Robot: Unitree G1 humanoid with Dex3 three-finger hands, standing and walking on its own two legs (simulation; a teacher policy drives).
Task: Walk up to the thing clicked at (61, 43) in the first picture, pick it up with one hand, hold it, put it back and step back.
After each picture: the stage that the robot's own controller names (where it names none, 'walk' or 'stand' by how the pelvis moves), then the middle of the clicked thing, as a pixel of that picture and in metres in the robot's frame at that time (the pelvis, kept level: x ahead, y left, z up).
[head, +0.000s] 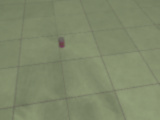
stand; (61, 42) +1.41 +0.24 -0.72
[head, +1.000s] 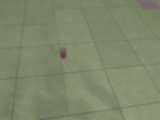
walk; (63, 53) +1.28 +0.17 -0.71
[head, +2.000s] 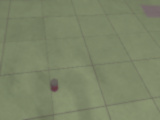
walk; (54, 85) +0.78 +0.18 -0.72
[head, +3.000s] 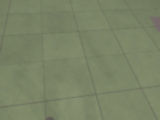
stand; out of the picture +0.45 +0.19 -0.71
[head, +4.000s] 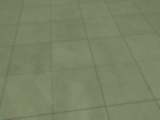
stand; out of the picture +0.37 +0.20 -0.72
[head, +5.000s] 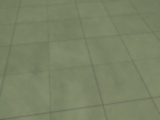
walk; out of the picture +0.38 +0.21 -0.72
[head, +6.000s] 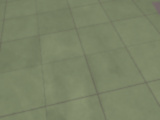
walk; out of the picture +0.38 +0.27 -0.71
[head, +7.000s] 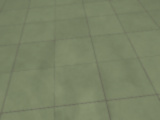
walk; out of the picture +0.43 +0.26 -0.69
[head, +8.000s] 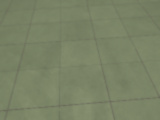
stand; out of the picture +0.48 +0.18 -0.72
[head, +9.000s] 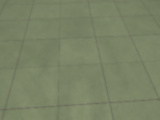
stand; out of the picture +0.44 +0.17 -0.72
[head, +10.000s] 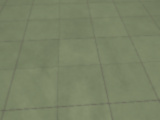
stand; out of the picture +0.43 +0.17 -0.72
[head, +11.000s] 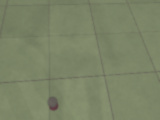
go down; (53, 103) +0.46 +0.17 -0.62
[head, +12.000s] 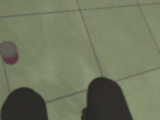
go down; (9, 53) +0.50 +0.22 -0.29
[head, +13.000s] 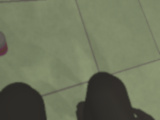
close in; out of the picture +0.50 +0.23 -0.26
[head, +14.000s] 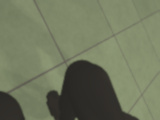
close; out of the picture +0.49 +0.27 -0.23
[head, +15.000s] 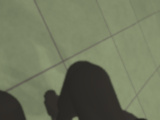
close; out of the picture +0.48 +0.27 -0.24
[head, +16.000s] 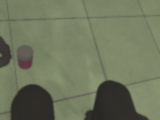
lift; (25, 57) +0.49 +0.20 -0.30
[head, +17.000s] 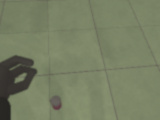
lift; (56, 103) +0.45 +0.15 -0.58
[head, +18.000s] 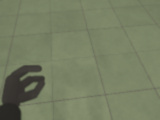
hold; out of the picture +0.42 +0.16 -0.68
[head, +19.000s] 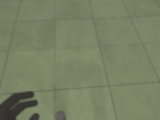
hold; (60, 118) +0.43 +0.15 -0.63
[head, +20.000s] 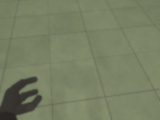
crouch; out of the picture +0.40 +0.15 -0.67
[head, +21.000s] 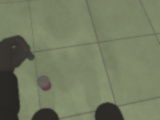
crouch; (44, 83) +0.46 +0.17 -0.48
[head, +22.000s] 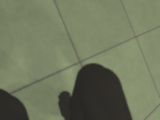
lower; out of the picture +0.47 +0.23 -0.24
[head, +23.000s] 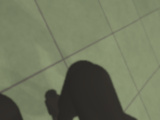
lower; out of the picture +0.47 +0.24 -0.23
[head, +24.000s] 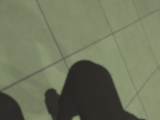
lower; out of the picture +0.46 +0.24 -0.24
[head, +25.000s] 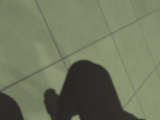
lower; out of the picture +0.46 +0.24 -0.24
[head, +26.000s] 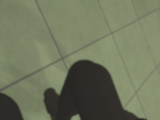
lower; out of the picture +0.46 +0.24 -0.24
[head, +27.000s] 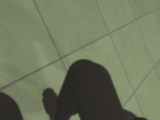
open; out of the picture +0.45 +0.21 -0.24
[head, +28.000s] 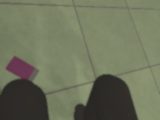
stand; (22, 69) +0.41 +0.15 -0.29
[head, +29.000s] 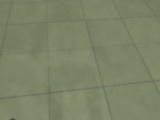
stand; out of the picture +0.32 +0.11 -0.65
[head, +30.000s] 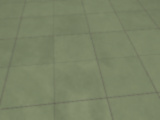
stand; out of the picture +0.30 +0.14 -0.69
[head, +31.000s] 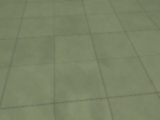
stand; out of the picture +0.29 +0.14 -0.69
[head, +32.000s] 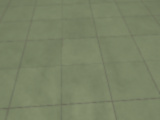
stand; out of the picture +0.28 +0.14 -0.74
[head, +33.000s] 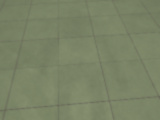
stand; out of the picture +0.25 +0.16 -0.75
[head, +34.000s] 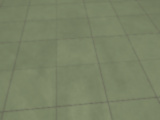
walk; out of the picture +0.25 +0.16 -0.75
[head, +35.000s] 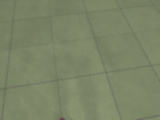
walk; out of the picture +0.37 +0.14 -0.73
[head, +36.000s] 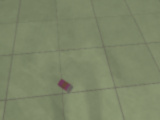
walk; (65, 85) +0.66 +0.13 -0.71
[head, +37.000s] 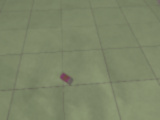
stand; (66, 78) +0.89 +0.16 -0.73
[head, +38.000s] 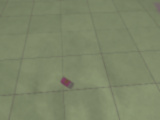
stand; (67, 83) +0.88 +0.15 -0.75
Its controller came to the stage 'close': yes
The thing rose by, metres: 0.01
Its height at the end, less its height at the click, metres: -0.02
